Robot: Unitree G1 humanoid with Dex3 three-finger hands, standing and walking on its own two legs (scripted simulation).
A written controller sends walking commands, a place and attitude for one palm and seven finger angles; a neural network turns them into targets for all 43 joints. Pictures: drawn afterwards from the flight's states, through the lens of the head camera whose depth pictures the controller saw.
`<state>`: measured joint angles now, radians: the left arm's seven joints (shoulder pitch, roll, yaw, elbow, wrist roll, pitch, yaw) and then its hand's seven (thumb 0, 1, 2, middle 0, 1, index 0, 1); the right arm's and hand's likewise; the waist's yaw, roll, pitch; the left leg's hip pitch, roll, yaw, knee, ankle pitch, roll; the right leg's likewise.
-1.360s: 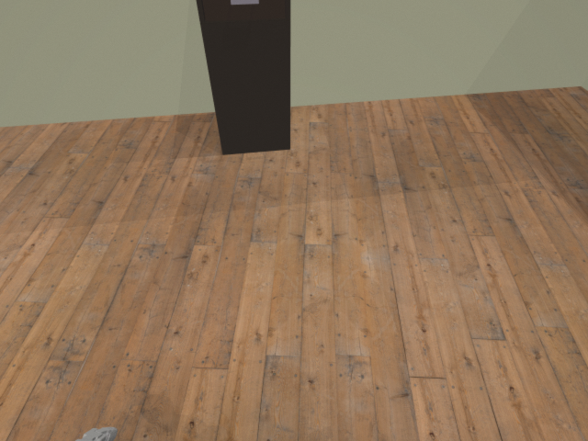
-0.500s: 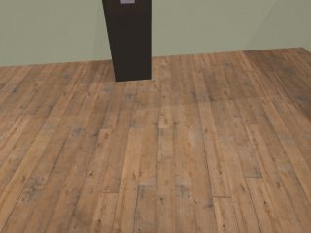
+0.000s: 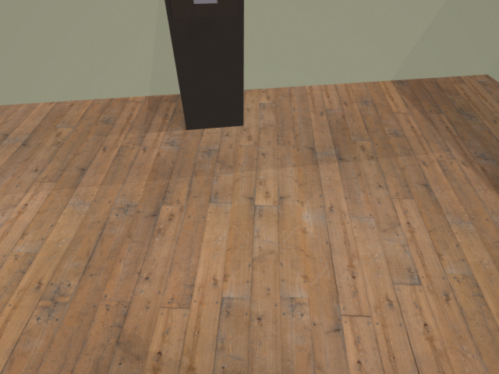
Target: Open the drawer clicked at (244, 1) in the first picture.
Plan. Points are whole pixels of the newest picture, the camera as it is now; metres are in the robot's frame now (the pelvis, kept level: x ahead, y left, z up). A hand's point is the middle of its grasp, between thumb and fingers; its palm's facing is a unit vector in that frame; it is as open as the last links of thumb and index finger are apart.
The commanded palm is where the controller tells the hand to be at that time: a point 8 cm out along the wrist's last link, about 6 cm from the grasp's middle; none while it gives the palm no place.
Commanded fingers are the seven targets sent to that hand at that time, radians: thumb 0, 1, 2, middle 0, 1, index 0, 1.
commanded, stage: look at it before walking up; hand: left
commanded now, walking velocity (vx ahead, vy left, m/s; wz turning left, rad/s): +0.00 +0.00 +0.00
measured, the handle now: out of the picture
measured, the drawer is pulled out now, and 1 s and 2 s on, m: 0.00 0.00 0.00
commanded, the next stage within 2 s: walk to a spot facing it in 1.18 s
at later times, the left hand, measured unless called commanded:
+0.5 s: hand out of the picture +0.08 +0.25 -0.16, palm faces -0.03 -0.94 -0.33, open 7.4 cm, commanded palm none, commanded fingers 0.00 0.90 0.90 -0.20 -0.30 -0.20 -0.30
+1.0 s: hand out of the picture +0.08 +0.25 -0.16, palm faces -0.03 -0.94 -0.33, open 7.4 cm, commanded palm none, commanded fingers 0.00 0.90 0.90 -0.20 -0.30 -0.20 -0.30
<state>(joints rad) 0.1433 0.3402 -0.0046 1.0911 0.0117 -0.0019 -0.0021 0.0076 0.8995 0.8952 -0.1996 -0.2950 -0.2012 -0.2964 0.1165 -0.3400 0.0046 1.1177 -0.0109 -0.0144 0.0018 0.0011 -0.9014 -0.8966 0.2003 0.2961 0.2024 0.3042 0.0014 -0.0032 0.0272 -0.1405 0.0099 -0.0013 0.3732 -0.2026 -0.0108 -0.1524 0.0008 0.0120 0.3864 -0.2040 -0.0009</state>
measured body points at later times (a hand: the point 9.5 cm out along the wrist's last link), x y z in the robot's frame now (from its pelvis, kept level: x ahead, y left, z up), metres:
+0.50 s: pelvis +0.01 +0.00 +0.00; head +0.01 +0.00 +0.45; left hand +0.08 +0.30 -0.13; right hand +0.08 -0.30 -0.13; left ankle +0.00 +0.13 -0.75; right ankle +0.00 -0.12 -0.75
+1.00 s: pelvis +0.01 +0.00 +0.00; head +0.01 +0.01 +0.45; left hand +0.08 +0.30 -0.13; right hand +0.09 -0.29 -0.13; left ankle +0.00 +0.13 -0.75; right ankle +0.00 -0.12 -0.75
